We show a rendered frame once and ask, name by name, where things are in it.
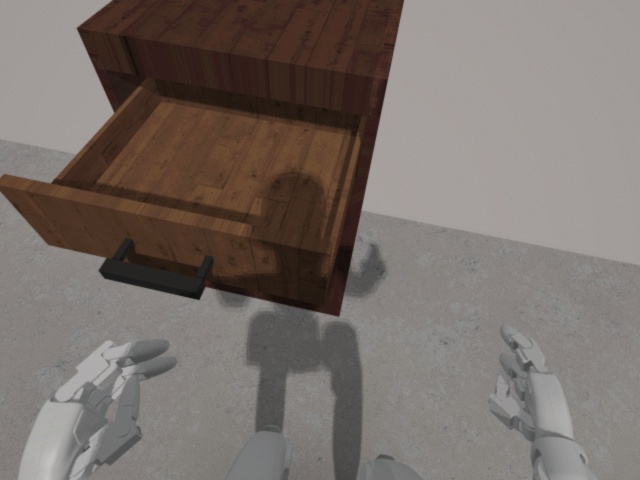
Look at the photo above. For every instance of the robot left hand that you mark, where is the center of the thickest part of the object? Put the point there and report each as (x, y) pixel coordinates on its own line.
(71, 416)

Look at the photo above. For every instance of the right robot forearm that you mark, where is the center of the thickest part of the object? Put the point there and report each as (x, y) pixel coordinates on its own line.
(558, 458)

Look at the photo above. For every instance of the drawer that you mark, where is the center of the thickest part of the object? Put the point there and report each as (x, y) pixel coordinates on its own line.
(185, 171)

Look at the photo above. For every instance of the cabinet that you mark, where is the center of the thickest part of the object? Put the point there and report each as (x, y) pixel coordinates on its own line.
(333, 54)

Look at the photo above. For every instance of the robot right hand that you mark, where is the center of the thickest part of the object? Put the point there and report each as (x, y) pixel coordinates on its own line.
(540, 390)

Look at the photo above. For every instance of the robot left thigh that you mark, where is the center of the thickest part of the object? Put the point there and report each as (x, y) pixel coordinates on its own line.
(265, 456)

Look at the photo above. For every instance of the right robot shin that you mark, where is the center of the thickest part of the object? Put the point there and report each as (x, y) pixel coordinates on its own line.
(384, 456)

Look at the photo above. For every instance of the handle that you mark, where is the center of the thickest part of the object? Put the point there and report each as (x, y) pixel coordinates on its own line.
(117, 270)

